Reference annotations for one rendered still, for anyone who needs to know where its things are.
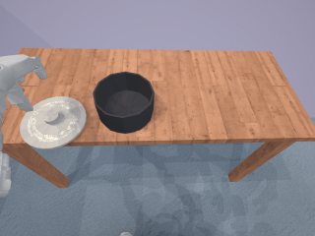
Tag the left robot forearm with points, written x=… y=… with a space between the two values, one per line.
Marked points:
x=7 y=81

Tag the table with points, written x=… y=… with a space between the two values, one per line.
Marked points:
x=201 y=97

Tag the left robot hand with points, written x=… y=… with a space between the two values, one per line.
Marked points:
x=22 y=65

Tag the knob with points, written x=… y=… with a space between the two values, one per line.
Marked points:
x=51 y=116

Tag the lid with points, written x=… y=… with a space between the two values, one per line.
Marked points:
x=38 y=134

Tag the left robot upper arm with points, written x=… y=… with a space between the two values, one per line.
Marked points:
x=5 y=175

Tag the pot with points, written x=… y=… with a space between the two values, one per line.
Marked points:
x=124 y=102

